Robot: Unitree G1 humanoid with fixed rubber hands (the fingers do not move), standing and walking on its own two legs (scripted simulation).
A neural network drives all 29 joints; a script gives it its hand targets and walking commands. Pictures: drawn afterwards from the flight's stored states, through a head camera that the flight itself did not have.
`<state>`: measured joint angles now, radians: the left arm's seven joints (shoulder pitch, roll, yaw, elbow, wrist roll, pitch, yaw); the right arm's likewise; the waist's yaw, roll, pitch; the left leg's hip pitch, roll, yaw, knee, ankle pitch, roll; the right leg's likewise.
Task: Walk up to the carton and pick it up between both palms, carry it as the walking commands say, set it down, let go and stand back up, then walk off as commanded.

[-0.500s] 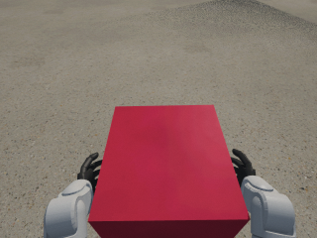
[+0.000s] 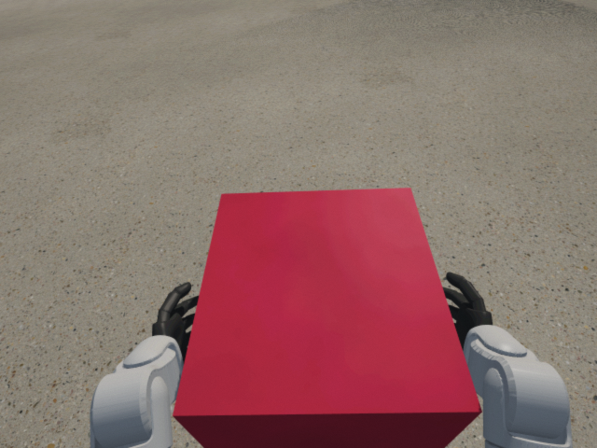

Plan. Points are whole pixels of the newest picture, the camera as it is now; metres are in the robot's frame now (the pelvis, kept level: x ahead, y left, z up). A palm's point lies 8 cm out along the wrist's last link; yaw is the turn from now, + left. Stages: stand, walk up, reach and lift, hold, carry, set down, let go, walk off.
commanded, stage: carry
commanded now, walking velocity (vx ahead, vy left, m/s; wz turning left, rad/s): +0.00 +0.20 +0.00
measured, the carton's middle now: (319, 333) +0.30 +0.00 +0.02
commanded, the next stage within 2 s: none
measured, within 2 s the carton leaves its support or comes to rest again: neither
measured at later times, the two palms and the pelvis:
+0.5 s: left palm (24, 393) +0.20 +0.33 +0.08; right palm (343, 406) +0.19 -0.02 +0.07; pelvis -0.06 +0.16 -0.01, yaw -1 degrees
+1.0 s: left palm out of the picture +0.14 +0.50 +0.08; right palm out of the picture +0.13 +0.14 +0.09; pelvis -0.11 +0.31 +0.00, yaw -1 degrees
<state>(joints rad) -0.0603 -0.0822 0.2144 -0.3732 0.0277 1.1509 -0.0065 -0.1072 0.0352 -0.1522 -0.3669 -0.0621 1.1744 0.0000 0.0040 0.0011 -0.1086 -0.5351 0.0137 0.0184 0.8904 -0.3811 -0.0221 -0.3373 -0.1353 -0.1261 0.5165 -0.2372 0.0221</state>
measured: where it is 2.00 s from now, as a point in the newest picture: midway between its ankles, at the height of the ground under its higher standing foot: outside the picture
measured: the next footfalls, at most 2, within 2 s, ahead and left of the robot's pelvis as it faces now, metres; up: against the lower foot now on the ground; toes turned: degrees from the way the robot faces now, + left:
left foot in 0.12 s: +0.05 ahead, +0.19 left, +0.00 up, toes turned +6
right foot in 0.46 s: -0.03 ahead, +0.07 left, +0.00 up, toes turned -11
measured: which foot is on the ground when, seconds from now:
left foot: up 0.00-0.10, down 0.12-0.48, up 0.50-0.76, down 0.78-1.00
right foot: down 0.00-0.12, up 0.14-0.44, down 0.46-0.80, up 0.82-1.00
